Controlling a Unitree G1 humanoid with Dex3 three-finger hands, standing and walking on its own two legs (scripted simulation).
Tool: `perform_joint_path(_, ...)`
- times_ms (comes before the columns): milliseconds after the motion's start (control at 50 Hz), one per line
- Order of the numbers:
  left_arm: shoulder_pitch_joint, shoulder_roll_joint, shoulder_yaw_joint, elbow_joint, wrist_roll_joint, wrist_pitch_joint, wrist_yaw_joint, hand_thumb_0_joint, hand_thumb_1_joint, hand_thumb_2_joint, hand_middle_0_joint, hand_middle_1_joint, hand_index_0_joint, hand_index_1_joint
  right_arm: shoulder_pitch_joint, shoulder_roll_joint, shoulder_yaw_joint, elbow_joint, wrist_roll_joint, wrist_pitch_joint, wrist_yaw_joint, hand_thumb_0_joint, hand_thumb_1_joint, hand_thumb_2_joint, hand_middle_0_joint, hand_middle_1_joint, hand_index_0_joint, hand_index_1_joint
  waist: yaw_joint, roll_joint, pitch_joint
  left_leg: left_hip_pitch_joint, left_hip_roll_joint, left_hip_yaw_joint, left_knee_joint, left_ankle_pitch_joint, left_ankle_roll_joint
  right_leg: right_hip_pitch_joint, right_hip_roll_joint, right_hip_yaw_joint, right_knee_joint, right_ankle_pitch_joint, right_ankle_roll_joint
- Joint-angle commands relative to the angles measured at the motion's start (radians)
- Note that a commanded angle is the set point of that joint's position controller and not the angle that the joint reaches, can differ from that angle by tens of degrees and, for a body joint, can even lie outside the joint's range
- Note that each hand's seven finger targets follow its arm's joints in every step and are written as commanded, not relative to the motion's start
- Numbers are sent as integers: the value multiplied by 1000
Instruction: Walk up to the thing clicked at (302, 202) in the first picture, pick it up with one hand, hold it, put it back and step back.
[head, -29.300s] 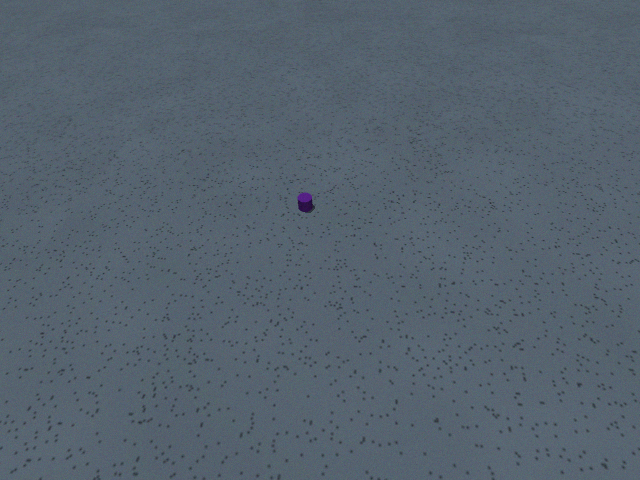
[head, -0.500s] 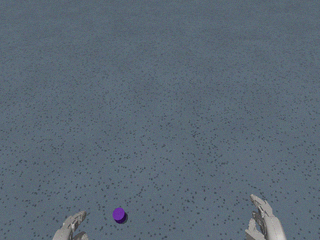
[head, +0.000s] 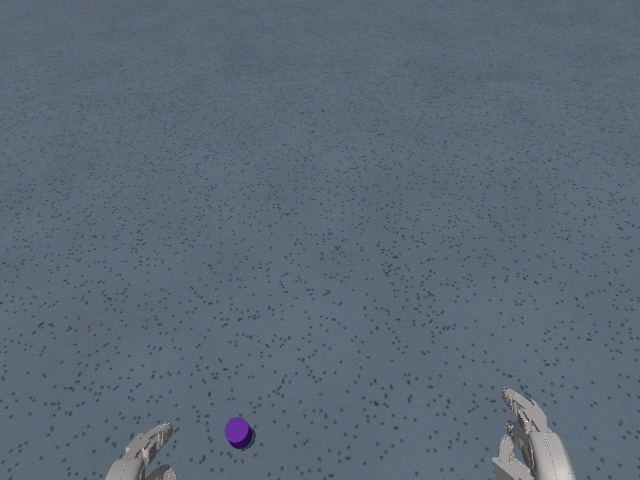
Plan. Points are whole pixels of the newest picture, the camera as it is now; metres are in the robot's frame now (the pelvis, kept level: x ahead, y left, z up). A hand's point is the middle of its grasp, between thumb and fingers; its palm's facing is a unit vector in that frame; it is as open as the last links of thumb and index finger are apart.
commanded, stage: home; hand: left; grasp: from above
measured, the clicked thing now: (238, 433) +0.42 +0.24 -0.68
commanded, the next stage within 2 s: stand in 0.12 s
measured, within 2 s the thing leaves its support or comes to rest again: neither
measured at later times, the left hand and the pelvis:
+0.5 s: hand out of the picture +0.11 +0.24 -0.11, palm faces +0.02 -0.94 -0.33, open 7.4 cm; pelvis -0.01 +0.01 +0.03, yaw +0 degrees
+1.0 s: hand out of the picture +0.01 +0.26 -0.10, palm faces +0.02 -0.94 -0.33, open 7.4 cm; pelvis -0.02 +0.02 +0.06, yaw +0 degrees
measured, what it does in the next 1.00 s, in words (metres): rises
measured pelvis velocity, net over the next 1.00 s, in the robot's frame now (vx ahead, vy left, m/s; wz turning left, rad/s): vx -0.02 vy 0.02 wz -0.01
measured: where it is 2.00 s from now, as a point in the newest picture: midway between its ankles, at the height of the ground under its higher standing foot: outside the picture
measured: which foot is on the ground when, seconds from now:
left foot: down 0.00-1.00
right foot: down 0.00-1.00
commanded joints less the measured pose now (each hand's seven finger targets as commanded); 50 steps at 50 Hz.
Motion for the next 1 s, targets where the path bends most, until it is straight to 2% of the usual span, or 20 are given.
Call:
perform_joint_path(0, -22, 116, 77, -190, 5, -53, 9, 0, 900, 900, -200, -299, -200, -299, -64, -124, -53, -156, -5, -57, -17, 0, -900, -900, 200, 300, 200, 300, -4, -21, -97, 114, -32, 18, -140, 243, 33, 42, 30, -4, -165, 241, -10)
perform_joint_path(120, -35, 107, 64, -195, 9, -51, 9, 0, 900, 900, -200, -299, -200, -299, -73, -125, -52, -160, -3, -61, -18, 0, -900, -900, 200, 300, 200, 300, -1, -3, -56, 95, -29, 14, -172, 148, 30, 13, 33, -10, -171, 145, -16)
perform_joint_path(180, -27, 112, 64, -192, 8, -51, 10, 0, 900, 900, -200, -299, -200, -299, -81, -119, -48, -162, -1, -57, -19, 0, -900, -900, 200, 300, 200, 300, 2, -16, -47, 78, -34, 17, -163, 147, 33, 18, 30, -7, -180, 145, -14)
perform_joint_path(200, -312, 198, 63, 159, 124, -261, 48, 0, 900, 900, -200, -300, -200, -300, -144, -225, -91, 89, -119, 58, 41, 0, -901, -900, 200, 299, 200, 299, 73, -76, 155, 106, 2, -14, -220, 343, 72, 201, -49, 79, -218, 188, -64)
perform_joint_path(220, -219, 212, 81, 337, 133, -328, 46, 0, 900, 900, -200, -300, -200, -301, -137, -230, -106, 90, -114, 100, 74, 0, -900, -900, 200, 300, 200, 300, 67, -134, 58, 191, -10, 16, -209, 371, 77, 225, -67, 142, -249, 220, -97)
perform_joint_path(240, -218, 224, 76, 374, 127, -360, 38, 0, 900, 900, -200, -300, -200, -301, -127, -239, -111, 70, -123, 123, 89, 0, -900, -900, 200, 300, 200, 300, 44, -126, 64, 213, -13, -1, -215, 339, 80, 187, -65, 172, -273, 222, -109)
perform_joint_path(280, -246, 227, 60, 462, 133, -394, 32, 0, 900, 900, -200, -300, -200, -301, -118, -214, -106, 121, -90, 135, 127, 0, -900, -900, 200, 300, 200, 300, 51, -85, 8, 285, -20, 1, -245, 339, 76, 275, -91, 174, -257, 284, -98)
perform_joint_path(300, -273, 221, 61, 500, 127, -396, 28, 0, 900, 900, -200, -300, -200, -301, -115, -202, -104, 141, -71, 143, 142, 0, -900, -900, 200, 300, 200, 300, 58, -108, 44, 290, -30, 7, -273, 261, 72, 248, -97, 175, -296, 208, -84)
perform_joint_path(340, -298, 215, 64, 583, 111, -405, 25, 0, 900, 900, -200, -300, -200, -301, -139, -207, -112, 168, -61, 148, 158, 0, -900, -900, 200, 300, 200, 300, 68, -80, 48, 340, -17, -11, -306, 280, 73, 241, -85, 149, -313, 202, -67)
perform_joint_path(380, -302, 217, 61, 679, 109, -423, 29, 0, 900, 900, -200, -300, -200, -301, -146, -201, -114, 213, -58, 159, 165, 0, -900, -900, 200, 300, 200, 300, 70, -70, 40, 375, -7, -16, -332, 345, 75, 294, -88, 133, -333, 285, -54)
perform_joint_path(440, -332, 220, 62, 780, 110, -445, 32, 0, 900, 900, -200, -300, -200, -301, -142, -201, -113, 263, -60, 178, 162, 0, -900, -900, 200, 300, 200, 300, 60, -82, 85, 399, -4, -20, -389, 338, 72, 319, -93, 133, -390, 300, -47)
perform_joint_path(480, -332, 209, 58, 841, 103, -452, 32, 0, 900, 900, -200, -300, -200, -301, -140, -208, -115, 295, -59, 185, 158, 0, -900, -900, 200, 300, 200, 300, 61, -47, 73, 442, 11, -34, -419, 394, 73, 363, -89, 115, -397, 360, -42)
perform_joint_path(560, -318, 213, 52, 951, 95, -453, 33, 0, 900, 900, -200, -300, -200, -301, -143, -225, -110, 357, -53, 193, 148, 0, -900, -900, 200, 300, 200, 300, 66, -20, 110, 476, 37, -62, -521, 438, 68, 428, -79, 94, -450, 385, -32)
perform_joint_path(660, -325, 206, 43, 1050, 92, -445, 31, 0, 900, 900, -200, -300, -200, -301, -160, -254, -110, 413, -47, 202, 140, 0, -900, -900, 200, 300, 200, 300, 66, 29, 157, 521, 73, -108, -674, 362, 62, 460, -66, 68, -503, 321, -17)
perform_joint_path(740, -330, 223, 42, 1112, 96, -451, 28, 0, 900, 900, -200, -300, -200, -301, -157, -253, -111, 451, -42, 213, 141, 0, -900, -900, 200, 300, 200, 300, 56, -14, 208, 500, 51, -79, -714, 241, 52, 489, -81, 88, -575, 295, -17)
perform_joint_path(780, -329, 222, 38, 1132, 95, -453, 26, 0, 900, 900, -200, -300, -200, -301, -155, -255, -111, 465, -42, 214, 143, 0, -900, -900, 200, 300, 200, 300, 54, -11, 206, 519, 55, -84, -735, 226, 50, 489, -83, 88, -586, 299, -17)
perform_joint_path(840, -320, 229, 37, 1163, 97, -451, 24, 0, 900, 900, -200, -300, -200, -301, -169, -259, -112, 477, -41, 220, 147, 0, -900, -900, 200, 300, 200, 300, 60, -12, 241, 475, 58, -102, -776, 110, 47, 491, -76, 80, -597, 251, -12)
perform_joint_path(880, -313, 231, 36, 1176, 98, -454, 24, 0, 900, 900, -200, -300, -200, -301, -173, -258, -112, 481, -39, 221, 148, 0, -900, -900, 200, 300, 200, 300, 60, -26, 218, 507, 58, -93, -765, 149, 50, 493, -86, 89, -612, 265, -16)
perform_joint_path(920, -309, 226, 32, 1188, 100, -457, 23, 0, 900, 900, -200, -300, -200, -301, -172, -257, -111, 490, -39, 224, 151, 0, -900, -900, 200, 300, 200, 300, 57, -30, 242, 488, 54, -89, -764, 120, 47, 483, -83, 89, -629, 228, -12)
perform_joint_path(980, -313, 238, 31, 1195, 97, -464, 24, 0, 900, 900, -200, -300, -200, -301, -172, -247, -108, 500, -36, 224, 156, 0, -900, -900, 200, 300, 200, 300, 53, -66, 227, 531, 46, -69, -731, 207, 48, 469, -97, 103, -660, 230, -15)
